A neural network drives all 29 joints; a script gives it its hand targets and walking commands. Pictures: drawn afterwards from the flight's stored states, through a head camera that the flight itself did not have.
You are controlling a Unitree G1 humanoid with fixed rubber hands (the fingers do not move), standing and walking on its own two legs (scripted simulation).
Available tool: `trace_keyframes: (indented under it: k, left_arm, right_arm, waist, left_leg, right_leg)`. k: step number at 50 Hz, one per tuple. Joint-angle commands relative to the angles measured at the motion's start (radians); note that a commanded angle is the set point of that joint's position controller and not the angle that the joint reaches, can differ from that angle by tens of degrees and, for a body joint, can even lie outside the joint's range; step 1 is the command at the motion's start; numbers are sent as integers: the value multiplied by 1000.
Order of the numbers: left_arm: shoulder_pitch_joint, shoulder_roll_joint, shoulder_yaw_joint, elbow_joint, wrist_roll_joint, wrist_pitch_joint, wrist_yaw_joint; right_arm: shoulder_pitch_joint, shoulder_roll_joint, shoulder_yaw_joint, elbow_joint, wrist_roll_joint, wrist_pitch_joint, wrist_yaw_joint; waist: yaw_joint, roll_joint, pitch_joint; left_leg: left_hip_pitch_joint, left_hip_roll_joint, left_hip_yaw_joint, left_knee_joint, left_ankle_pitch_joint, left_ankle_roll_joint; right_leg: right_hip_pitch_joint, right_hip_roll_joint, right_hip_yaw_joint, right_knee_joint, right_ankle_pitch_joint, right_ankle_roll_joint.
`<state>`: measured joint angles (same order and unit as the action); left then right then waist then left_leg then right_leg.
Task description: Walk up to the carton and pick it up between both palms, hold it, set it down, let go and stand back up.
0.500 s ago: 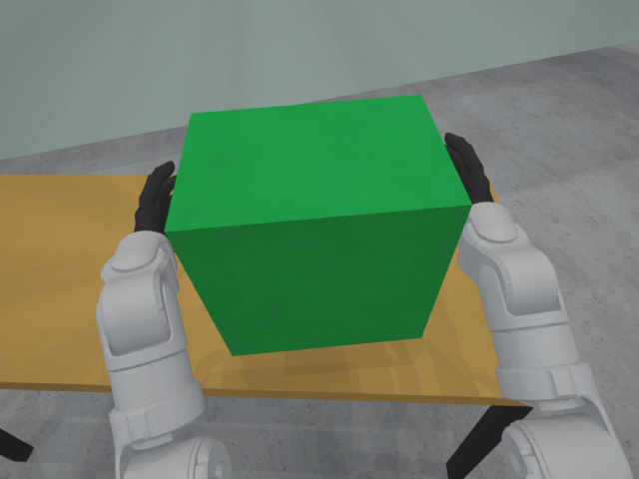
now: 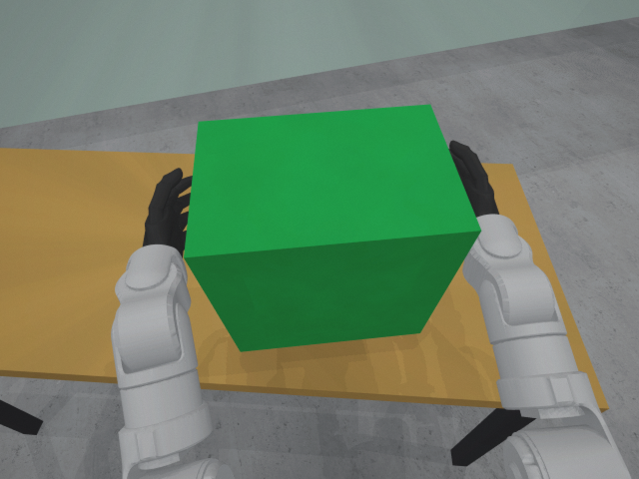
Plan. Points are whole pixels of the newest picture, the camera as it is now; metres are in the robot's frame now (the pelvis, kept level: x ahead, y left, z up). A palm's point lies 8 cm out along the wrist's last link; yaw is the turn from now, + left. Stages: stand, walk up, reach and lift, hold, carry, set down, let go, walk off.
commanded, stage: set down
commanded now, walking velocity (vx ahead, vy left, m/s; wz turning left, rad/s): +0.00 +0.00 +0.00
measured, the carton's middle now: (324, 242) +0.38 +0.00 +0.11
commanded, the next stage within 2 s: none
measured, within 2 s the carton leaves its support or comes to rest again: neither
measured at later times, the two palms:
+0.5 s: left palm (174, 252) +0.36 +0.18 +0.13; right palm (462, 214) +0.38 -0.17 +0.14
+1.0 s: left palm (179, 255) +0.37 +0.18 +0.10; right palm (449, 210) +0.40 -0.16 +0.12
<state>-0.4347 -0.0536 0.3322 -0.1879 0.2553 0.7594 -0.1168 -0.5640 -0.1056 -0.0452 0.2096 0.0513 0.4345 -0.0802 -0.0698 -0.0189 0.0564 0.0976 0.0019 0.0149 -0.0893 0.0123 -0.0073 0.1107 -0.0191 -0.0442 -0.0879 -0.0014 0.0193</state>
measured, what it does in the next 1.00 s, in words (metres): stands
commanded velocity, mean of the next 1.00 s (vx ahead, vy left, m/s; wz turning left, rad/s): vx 0.00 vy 0.00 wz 0.00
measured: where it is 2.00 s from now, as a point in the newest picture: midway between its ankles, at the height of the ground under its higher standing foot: outside the picture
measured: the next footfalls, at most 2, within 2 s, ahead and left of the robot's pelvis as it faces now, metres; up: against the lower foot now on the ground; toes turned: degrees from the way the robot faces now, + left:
none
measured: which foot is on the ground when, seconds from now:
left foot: down 0.00-1.00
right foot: down 0.00-1.00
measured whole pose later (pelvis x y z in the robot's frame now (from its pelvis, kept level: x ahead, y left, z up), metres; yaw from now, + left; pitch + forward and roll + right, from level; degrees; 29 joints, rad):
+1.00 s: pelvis +0.00 -0.01 +0.00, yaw +2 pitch +7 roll +0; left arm -0.59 -0.05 0.46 0.54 0.25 0.22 -0.05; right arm -0.70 -0.01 -0.31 0.70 -0.23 0.14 -0.01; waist -0.01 0.00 -0.12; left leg -0.07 0.01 -0.01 -0.09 0.04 -0.01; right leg -0.04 -0.01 -0.07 -0.09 0.02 0.01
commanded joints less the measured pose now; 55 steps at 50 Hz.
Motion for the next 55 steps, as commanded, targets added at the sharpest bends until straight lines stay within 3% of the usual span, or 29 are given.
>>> trace_keyframes:
  k: [1,5,7,9,10,17,20,23,30,37,40,45,55]
  left_arm:
    - [-459,-213,-348,-127,-132,-64,-115]
    - [-454,-212,-324,-68,-129,-80,-114]
    - [-457,-203,-300,-29,-119,-92,-120]
    - [-467,-205,-292,-5,-112,-116,-124]
    - [-467,-191,-285,1,-115,-131,-124]
    - [-535,-248,-310,41,-121,-245,-109]
    - [-540,-252,-292,124,-113,-302,-105]
    - [-544,-247,-268,219,-100,-344,-98]
    - [-647,-250,-255,364,-96,-456,-58]
    - [-686,-238,-216,547,-95,-537,-39]
    - [-720,-250,-195,582,-86,-566,-34]
    - [-699,-282,-164,621,-61,-580,-56]
    - [-739,-309,-167,607,-43,-623,-70]
  right_arm:
    - [-445,236,256,-198,85,-82,115]
    - [-448,250,239,-151,57,-94,127]
    - [-451,241,229,-131,34,-94,125]
    - [-454,259,221,-112,32,-108,123]
    - [-434,251,213,-81,15,-112,124]
    - [-466,319,216,-35,-24,-188,138]
    - [-468,329,199,26,-54,-221,149]
    - [-477,321,165,90,-96,-243,153]
    - [-535,348,97,250,-146,-301,166]
    - [-610,374,21,319,-190,-333,166]
    - [-611,387,5,365,-206,-340,173]
    - [-604,432,-10,377,-237,-337,179]
    - [-599,475,-48,407,-280,-364,177]
  waist:
    - [1,62,-412]
    - [16,20,-394]
    - [2,-7,-391]
    - [19,18,-378]
    - [7,4,-395]
    - [12,33,-485]
    - [17,36,-481]
    - [31,12,-437]
    - [36,44,-493]
    - [55,22,-567]
    - [58,30,-546]
    - [62,-10,-548]
    - [60,46,-599]
  left_leg:
    - [70,-54,39,53,410,-54]
    - [25,-63,36,41,382,-37]
    - [29,-69,37,29,341,-27]
    - [-3,-69,45,18,326,-23]
    - [-23,-68,42,6,309,-26]
    - [-31,-71,37,20,372,-32]
    - [-33,-67,34,12,348,-21]
    - [-75,-69,28,11,309,-22]
    - [-61,-61,18,18,267,-31]
    - [-86,-56,3,25,257,-7]
    - [-95,-58,-3,30,275,-5]
    - [-110,-62,-11,15,328,3]
    - [-168,-71,4,6,357,-4]
  right_leg:
    - [205,82,-1,109,394,53]
    - [224,80,-8,116,415,70]
    - [237,83,-12,124,422,81]
    - [237,79,-10,126,428,74]
    - [252,77,-12,118,424,75]
    - [247,79,-9,132,471,69]
    - [247,77,-10,124,485,69]
    - [209,83,-15,107,409,71]
    - [107,87,-15,74,286,50]
    - [86,77,-8,69,263,50]
    - [85,79,-9,58,277,40]
    - [120,82,-9,59,373,49]
    - [168,71,3,74,443,35]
